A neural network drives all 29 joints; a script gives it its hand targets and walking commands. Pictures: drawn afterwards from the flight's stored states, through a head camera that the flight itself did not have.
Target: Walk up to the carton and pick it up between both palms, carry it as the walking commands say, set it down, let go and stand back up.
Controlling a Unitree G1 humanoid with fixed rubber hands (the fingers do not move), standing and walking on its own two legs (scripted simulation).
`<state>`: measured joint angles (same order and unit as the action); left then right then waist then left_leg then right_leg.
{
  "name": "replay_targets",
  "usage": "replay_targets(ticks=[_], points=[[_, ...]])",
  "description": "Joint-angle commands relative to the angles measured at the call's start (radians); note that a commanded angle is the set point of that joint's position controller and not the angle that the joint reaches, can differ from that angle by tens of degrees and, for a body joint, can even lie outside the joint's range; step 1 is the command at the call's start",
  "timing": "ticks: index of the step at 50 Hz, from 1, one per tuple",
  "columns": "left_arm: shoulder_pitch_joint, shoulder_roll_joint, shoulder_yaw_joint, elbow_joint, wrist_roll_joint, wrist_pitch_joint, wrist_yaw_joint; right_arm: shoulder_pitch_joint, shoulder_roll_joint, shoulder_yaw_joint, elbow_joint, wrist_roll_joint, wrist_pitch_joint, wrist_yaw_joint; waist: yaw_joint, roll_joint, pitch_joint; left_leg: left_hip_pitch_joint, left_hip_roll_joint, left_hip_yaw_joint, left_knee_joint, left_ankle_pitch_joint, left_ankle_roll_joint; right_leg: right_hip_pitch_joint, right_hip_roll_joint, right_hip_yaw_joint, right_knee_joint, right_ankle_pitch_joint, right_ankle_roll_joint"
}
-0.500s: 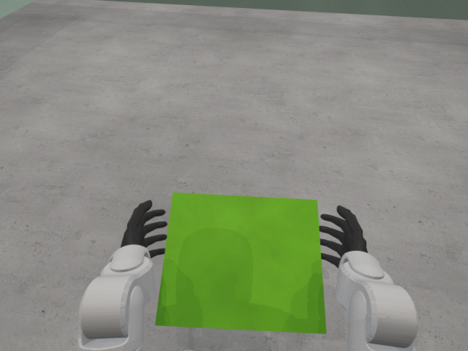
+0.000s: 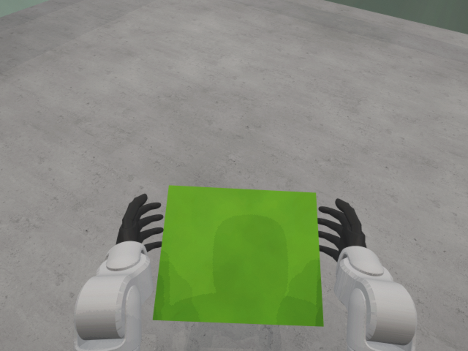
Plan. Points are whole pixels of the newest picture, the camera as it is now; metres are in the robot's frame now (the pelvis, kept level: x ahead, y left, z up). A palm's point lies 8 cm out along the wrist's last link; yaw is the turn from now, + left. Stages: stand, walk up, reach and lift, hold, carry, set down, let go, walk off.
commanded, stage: carry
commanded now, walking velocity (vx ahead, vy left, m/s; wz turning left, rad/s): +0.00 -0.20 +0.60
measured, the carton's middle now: (237, 254) +0.29 +0.01 +0.00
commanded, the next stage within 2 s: none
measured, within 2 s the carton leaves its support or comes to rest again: neither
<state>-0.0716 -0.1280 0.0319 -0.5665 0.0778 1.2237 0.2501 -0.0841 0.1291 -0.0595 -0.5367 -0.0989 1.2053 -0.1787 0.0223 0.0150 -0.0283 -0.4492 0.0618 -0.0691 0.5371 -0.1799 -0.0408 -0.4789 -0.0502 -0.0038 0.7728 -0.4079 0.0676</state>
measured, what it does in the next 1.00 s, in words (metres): steps to the right, turning left: right foot, then left foot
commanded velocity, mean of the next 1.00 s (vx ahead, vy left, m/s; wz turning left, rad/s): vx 0.00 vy -0.20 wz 0.60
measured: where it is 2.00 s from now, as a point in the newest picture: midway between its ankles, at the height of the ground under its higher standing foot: outside the picture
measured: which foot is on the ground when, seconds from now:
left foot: down 0.00-0.06, up 0.08-0.30, down 0.32-0.66, up 0.68-0.90, down 0.92-1.00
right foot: up 0.00-0.04, down 0.06-0.34, up 0.36-0.64, down 0.66-0.92, up 0.94-1.00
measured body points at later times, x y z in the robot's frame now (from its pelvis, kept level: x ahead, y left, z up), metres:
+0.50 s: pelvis -0.03 -0.10 +0.00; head -0.02 -0.07 +0.45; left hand +0.16 +0.14 +0.07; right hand +0.27 -0.16 +0.08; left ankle -0.04 +0.02 -0.73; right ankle +0.02 -0.24 -0.68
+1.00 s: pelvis -0.02 -0.22 -0.01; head -0.02 -0.20 +0.44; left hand +0.09 +0.07 +0.06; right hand +0.29 -0.19 +0.08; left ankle -0.07 -0.13 -0.73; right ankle +0.05 -0.31 -0.70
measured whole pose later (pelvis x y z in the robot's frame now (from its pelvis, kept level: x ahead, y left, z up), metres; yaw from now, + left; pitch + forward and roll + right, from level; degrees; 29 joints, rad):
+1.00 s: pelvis -0.02 -0.22 -0.01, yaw +37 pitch +4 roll +0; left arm -0.06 -0.13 0.05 -0.50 0.11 1.23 0.22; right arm -0.10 0.13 -0.06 -0.45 -0.09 1.21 -0.19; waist -0.02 -0.04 -0.06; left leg -0.39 0.02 0.09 0.63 -0.31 0.04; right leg -0.52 -0.06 -0.11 0.93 -0.47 0.05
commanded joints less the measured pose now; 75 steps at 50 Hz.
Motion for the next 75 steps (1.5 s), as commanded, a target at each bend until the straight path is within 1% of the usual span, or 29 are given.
replay_targets(ticks=[1,3,5,8,15,16,17,18,19,21,31,33,34,35,37,44,46,47,48,50,52,60,62,63,66,71,73,74,75], points=[[-0.394,-0.971,-0.713,-0.093,-0.435,-0.018,-0.301,-0.352,0.905,0.625,-0.105,0.379,-0.003,0.251,-0.036,0.228,-0.340,0.182,0.161,-0.156,-0.127,0.135,0.080,0.152,0.041,-0.055,-0.232,0.044,-0.014],[-0.386,-0.950,-0.680,-0.061,-0.412,-0.010,-0.302,-0.347,0.892,0.636,-0.084,0.380,0.008,0.244,-0.033,0.054,-0.353,0.023,0.058,-0.060,0.036,-0.026,0.027,0.368,-0.052,0.003,-0.437,0.105,-0.042],[-0.354,-0.936,-0.643,-0.032,-0.395,-0.019,-0.308,-0.395,0.871,0.669,-0.120,0.392,0.020,0.247,-0.015,-0.401,-0.301,-0.221,-0.084,0.143,0.481,-0.446,-0.021,0.331,-0.404,0.311,-0.479,0.251,-0.242],[-0.400,-0.964,-0.611,-0.052,-0.374,-0.034,-0.316,-0.473,0.965,0.715,-0.095,0.444,0.017,0.268,-0.026,-0.232,-0.210,-0.160,-0.013,0.102,0.617,-0.313,-0.009,0.240,-0.243,0.023,-0.394,0.326,-0.190],[-0.386,-0.952,-0.635,-0.071,-0.353,-0.032,-0.293,-0.415,0.962,0.686,-0.050,0.453,0.019,0.269,-0.031,-0.177,-0.323,0.141,-0.037,0.228,-0.039,-0.091,0.017,0.307,-0.240,-0.079,-0.194,0.535,-0.152],[-0.383,-0.945,-0.644,-0.061,-0.355,-0.029,-0.289,-0.396,0.953,0.669,-0.039,0.442,0.020,0.270,-0.043,-0.085,-0.315,0.294,0.042,0.108,-0.169,0.016,0.029,0.181,-0.217,-0.097,-0.098,0.465,-0.101],[-0.379,-0.927,-0.647,-0.054,-0.352,-0.021,-0.286,-0.362,0.926,0.649,-0.019,0.422,0.024,0.269,-0.051,0.090,-0.303,0.477,0.223,-0.163,-0.191,0.249,0.080,-0.065,-0.162,-0.100,0.031,0.202,-0.035],[-0.425,-0.928,-0.674,-0.081,-0.367,-0.010,-0.290,-0.346,0.933,0.625,0.027,0.409,0.017,0.273,-0.049,0.392,-0.274,0.478,0.438,-0.496,-0.178,0.603,0.227,-0.266,-0.011,-0.112,0.178,-0.213,0.015],[-0.437,-0.939,-0.679,-0.069,-0.368,-0.015,-0.290,-0.369,0.934,0.622,-0.010,0.410,0.017,0.278,-0.038,0.234,-0.295,0.496,0.387,-0.405,-0.133,0.618,0.244,-0.264,-0.042,0.025,0.311,-0.179,0.005],[-0.456,-1.017,-0.708,-0.070,-0.406,-0.019,-0.310,-0.376,0.982,0.617,-0.029,0.403,0.001,0.284,-0.038,0.111,-0.294,0.403,0.291,-0.229,-0.132,0.357,0.179,-0.214,-0.064,0.049,0.309,-0.071,0.007],[-0.417,-0.978,-0.693,-0.076,-0.433,-0.023,-0.308,-0.362,0.937,0.628,-0.093,0.382,-0.003,0.250,-0.034,0.200,-0.329,0.172,0.155,-0.137,-0.089,0.131,0.075,0.150,0.030,-0.063,-0.239,0.074,-0.004],[-0.397,-0.952,-0.659,-0.043,-0.410,-0.013,-0.311,-0.347,0.921,0.636,-0.073,0.381,0.008,0.243,-0.030,-0.004,-0.336,-0.008,0.037,-0.025,0.102,-0.038,0.026,0.372,-0.085,0.017,-0.434,0.121,-0.033],[-0.386,-0.926,-0.638,-0.025,-0.397,-0.015,-0.317,-0.357,0.903,0.648,-0.088,0.376,0.016,0.241,-0.024,-0.316,-0.302,-0.222,-0.086,0.082,0.309,-0.284,-0.021,0.414,-0.311,0.290,-0.476,0.251,-0.144],[-0.362,-0.946,-0.626,-0.021,-0.398,-0.021,-0.315,-0.393,0.907,0.673,-0.106,0.400,0.021,0.246,-0.014,-0.378,-0.322,-0.173,-0.069,0.131,0.549,-0.439,-0.026,0.340,-0.360,0.254,-0.413,0.371,-0.227],[-0.397,-0.962,-0.612,-0.041,-0.388,-0.030,-0.321,-0.450,0.961,0.703,-0.083,0.435,0.017,0.260,-0.018,-0.239,-0.257,-0.137,-0.036,0.101,0.663,-0.356,-0.017,0.233,-0.278,0.082,-0.395,0.322,-0.204],[-0.398,-0.957,-0.629,-0.077,-0.360,-0.042,-0.301,-0.423,0.974,0.694,-0.054,0.454,0.006,0.265,-0.022,-0.200,-0.328,0.095,-0.048,0.236,0.074,-0.211,0.019,0.308,-0.241,-0.054,-0.242,0.478,-0.186],[-0.385,-0.934,-0.641,-0.051,-0.358,-0.034,-0.293,-0.376,0.954,0.661,-0.024,0.431,0.011,0.265,-0.050,-0.027,-0.306,0.380,0.092,0.011,-0.187,0.012,0.048,0.056,-0.202,-0.083,-0.079,0.309,-0.078],[-0.381,-0.923,-0.649,-0.059,-0.357,-0.022,-0.294,-0.342,0.930,0.643,0.012,0.410,0.011,0.267,-0.051,0.313,-0.300,0.481,0.390,-0.431,-0.182,0.361,0.175,-0.216,-0.065,-0.137,0.097,-0.057,0.016],[-0.418,-0.922,-0.660,-0.065,-0.363,-0.022,-0.291,-0.358,0.940,0.641,-0.002,0.414,0.010,0.273,-0.044,0.280,-0.280,0.487,0.416,-0.461,-0.153,0.556,0.253,-0.275,-0.037,-0.028,0.248,-0.177,0.010],[-0.446,-0.989,-0.689,-0.061,-0.397,-0.025,-0.309,-0.354,0.975,0.626,-0.011,0.396,0.000,0.279,-0.042,0.124,-0.272,0.387,0.308,-0.271,-0.142,0.357,0.198,-0.229,-0.057,0.053,0.308,-0.081,0.005],[-0.484,-1.042,-0.716,-0.086,-0.427,-0.037,-0.319,-0.384,1.018,0.628,-0.044,0.401,-0.019,0.279,-0.040,0.142,-0.269,0.333,0.225,-0.153,-0.136,0.286,0.144,-0.167,-0.046,0.031,0.249,-0.010,0.011],[-0.416,-0.982,-0.686,-0.074,-0.439,-0.032,-0.311,-0.346,0.950,0.636,-0.087,0.383,-0.015,0.248,-0.027,0.178,-0.330,0.169,0.134,-0.109,-0.052,0.149,0.073,0.180,0.036,-0.087,-0.307,0.110,0.002],[-0.395,-0.948,-0.653,-0.041,-0.414,-0.022,-0.317,-0.318,0.934,0.646,-0.066,0.377,-0.004,0.242,-0.029,-0.097,-0.324,-0.043,-0.002,0.014,0.168,-0.076,0.026,0.373,-0.139,0.073,-0.465,0.140,-0.044],[-0.369,-0.945,-0.631,-0.022,-0.402,-0.031,-0.318,-0.353,0.913,0.669,-0.109,0.387,0.002,0.244,-0.016,-0.372,-0.317,-0.163,-0.092,0.102,0.386,-0.328,-0.014,0.352,-0.330,0.288,-0.447,0.329,-0.180],[-0.397,-0.973,-0.624,-0.053,-0.395,-0.043,-0.324,-0.431,0.971,0.712,-0.087,0.436,0.000,0.262,-0.017,-0.228,-0.275,-0.123,-0.039,0.115,0.629,-0.345,-0.012,0.249,-0.271,0.067,-0.374,0.397,-0.208],[-0.403,-0.969,-0.628,-0.085,-0.373,-0.057,-0.309,-0.437,0.974,0.720,-0.083,0.455,-0.007,0.267,-0.009,-0.230,-0.321,0.000,-0.043,0.222,0.244,-0.310,0.020,0.321,-0.244,-0.022,-0.299,0.482,-0.210],[-0.381,-0.953,-0.633,-0.065,-0.366,-0.050,-0.298,-0.390,0.959,0.695,-0.051,0.441,-0.003,0.266,-0.028,-0.163,-0.340,0.145,-0.030,0.210,-0.065,-0.116,0.032,0.283,-0.233,-0.062,-0.214,0.435,-0.165],[-0.380,-0.944,-0.638,-0.050,-0.366,-0.045,-0.294,-0.376,0.946,0.677,-0.036,0.428,0.000,0.267,-0.039,-0.061,-0.319,0.287,0.056,0.081,-0.178,-0.033,0.048,0.148,-0.205,-0.086,-0.123,0.355,-0.106],[-0.370,-0.934,-0.635,-0.026,-0.357,-0.036,-0.289,-0.347,0.919,0.657,-0.015,0.411,0.006,0.267,-0.045,0.114,-0.298,0.452,0.242,-0.192,-0.205,0.124,0.099,-0.095,-0.149,-0.101,0.007,0.117,-0.041]])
